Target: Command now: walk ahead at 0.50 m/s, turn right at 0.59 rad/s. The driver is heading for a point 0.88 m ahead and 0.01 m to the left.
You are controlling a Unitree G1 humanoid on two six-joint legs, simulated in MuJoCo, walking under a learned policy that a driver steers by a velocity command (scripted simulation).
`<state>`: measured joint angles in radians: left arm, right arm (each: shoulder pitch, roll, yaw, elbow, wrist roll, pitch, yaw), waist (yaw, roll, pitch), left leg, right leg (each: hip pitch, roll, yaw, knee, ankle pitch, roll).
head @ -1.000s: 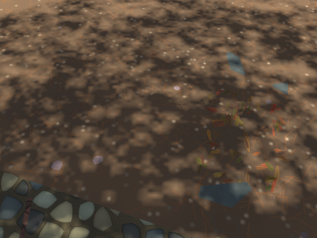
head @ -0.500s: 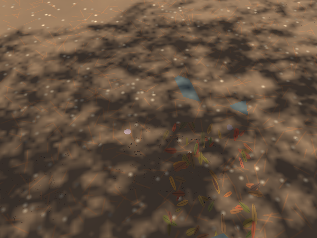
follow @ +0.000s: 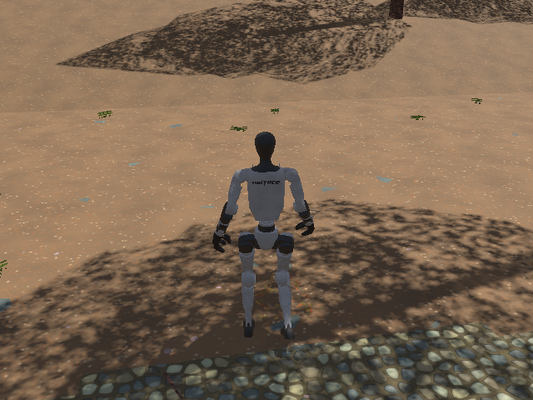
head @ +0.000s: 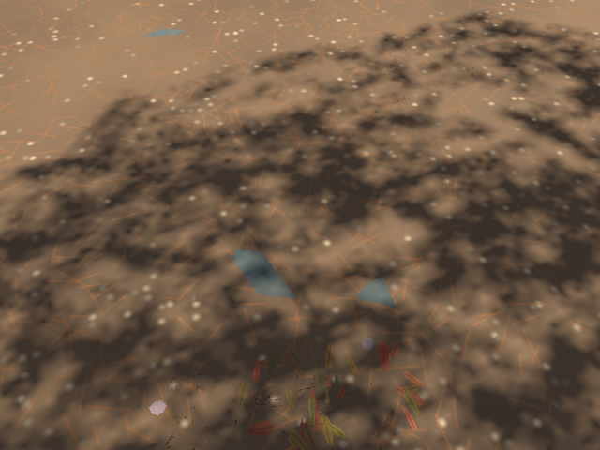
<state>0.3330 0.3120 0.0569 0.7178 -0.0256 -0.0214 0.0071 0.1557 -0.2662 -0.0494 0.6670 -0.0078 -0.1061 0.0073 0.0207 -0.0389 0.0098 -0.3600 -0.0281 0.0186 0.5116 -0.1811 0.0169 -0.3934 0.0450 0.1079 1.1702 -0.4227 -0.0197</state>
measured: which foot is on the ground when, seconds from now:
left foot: down 0.00-0.40, up 0.42-0.92, down 0.94-1.00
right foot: up 0.00-0.38, down 0.40-0.96, up 0.98-1.00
